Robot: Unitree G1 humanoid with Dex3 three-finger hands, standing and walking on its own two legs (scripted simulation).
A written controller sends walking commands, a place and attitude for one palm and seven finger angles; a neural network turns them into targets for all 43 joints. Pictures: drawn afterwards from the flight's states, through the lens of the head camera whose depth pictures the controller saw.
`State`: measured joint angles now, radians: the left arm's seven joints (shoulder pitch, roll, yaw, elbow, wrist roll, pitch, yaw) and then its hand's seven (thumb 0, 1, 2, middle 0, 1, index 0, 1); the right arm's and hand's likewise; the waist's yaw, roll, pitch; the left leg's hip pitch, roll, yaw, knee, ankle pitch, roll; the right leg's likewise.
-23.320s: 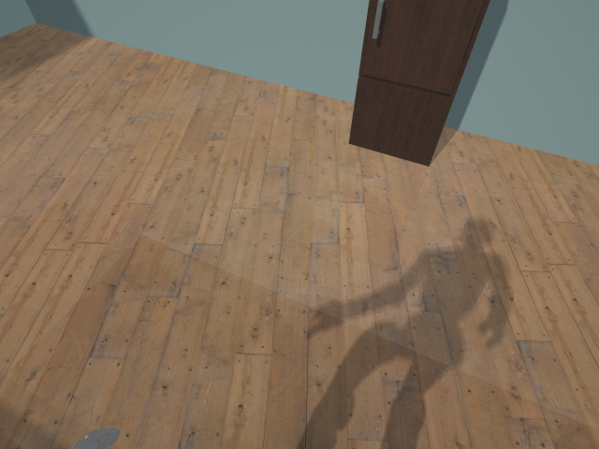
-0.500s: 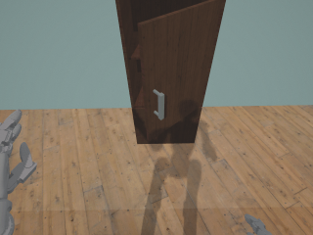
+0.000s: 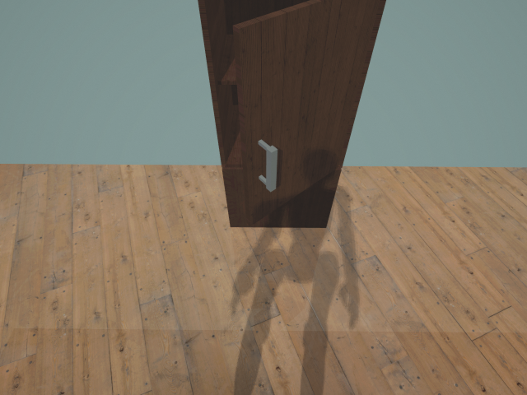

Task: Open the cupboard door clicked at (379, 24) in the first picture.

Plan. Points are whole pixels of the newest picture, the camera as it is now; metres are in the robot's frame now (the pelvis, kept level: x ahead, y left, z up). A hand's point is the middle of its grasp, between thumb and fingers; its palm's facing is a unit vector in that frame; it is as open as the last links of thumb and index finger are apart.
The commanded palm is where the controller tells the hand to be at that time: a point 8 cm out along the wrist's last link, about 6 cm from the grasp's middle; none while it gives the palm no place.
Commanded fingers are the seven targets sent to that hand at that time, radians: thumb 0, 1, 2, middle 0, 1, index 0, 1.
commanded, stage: let the arm hang, fingers relaxed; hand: left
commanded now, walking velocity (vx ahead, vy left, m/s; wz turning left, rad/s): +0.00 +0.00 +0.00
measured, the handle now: (266, 166) +0.65 +0.03 -0.09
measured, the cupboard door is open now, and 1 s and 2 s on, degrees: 40 40 40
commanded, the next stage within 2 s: look to check the result in 0.56 s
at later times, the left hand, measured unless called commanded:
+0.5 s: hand out of the picture +0.01 +0.18 -0.18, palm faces +0.04 -0.98 -0.18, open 7.3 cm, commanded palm none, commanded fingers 0.00 0.90 0.90 -0.20 -0.30 -0.20 -0.30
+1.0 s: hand out of the picture +0.03 +0.20 -0.17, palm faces +0.02 -0.98 -0.20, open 7.4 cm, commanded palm none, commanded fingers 0.00 0.90 0.90 -0.20 -0.30 -0.20 -0.30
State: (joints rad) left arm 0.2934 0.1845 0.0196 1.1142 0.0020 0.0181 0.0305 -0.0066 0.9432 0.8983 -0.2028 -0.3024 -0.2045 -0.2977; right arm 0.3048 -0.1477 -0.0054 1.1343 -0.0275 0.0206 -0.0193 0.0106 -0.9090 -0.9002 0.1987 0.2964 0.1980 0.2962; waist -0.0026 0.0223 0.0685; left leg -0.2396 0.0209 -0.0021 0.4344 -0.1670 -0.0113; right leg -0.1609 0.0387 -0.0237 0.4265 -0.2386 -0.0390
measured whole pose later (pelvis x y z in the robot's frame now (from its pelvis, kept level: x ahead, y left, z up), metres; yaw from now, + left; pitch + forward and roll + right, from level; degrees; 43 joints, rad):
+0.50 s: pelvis +0.01 +0.02 +0.00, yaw -1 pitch -2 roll +0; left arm 0.27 0.13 0.01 1.15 0.01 0.00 0.04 0.01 0.92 0.90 -0.20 -0.30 -0.20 -0.30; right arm 0.27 -0.13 -0.01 1.15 -0.03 0.00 -0.03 0.01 -0.92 -0.90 0.20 0.30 0.20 0.30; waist 0.00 0.01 0.04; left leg -0.20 -0.01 0.02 0.41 -0.18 0.01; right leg -0.13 0.01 0.00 0.42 -0.26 -0.01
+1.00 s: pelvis +0.03 +0.02 +0.00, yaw -1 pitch -1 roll +0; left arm 0.24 0.16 0.01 1.15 0.01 0.00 0.03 0.01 0.91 0.90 -0.20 -0.30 -0.20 -0.30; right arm 0.24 -0.16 -0.01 1.15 -0.02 -0.01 -0.03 0.01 -0.91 -0.90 0.20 0.30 0.20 0.30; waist 0.00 0.00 0.06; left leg -0.18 -0.02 0.03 0.39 -0.19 0.02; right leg -0.11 0.00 0.00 0.39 -0.26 0.00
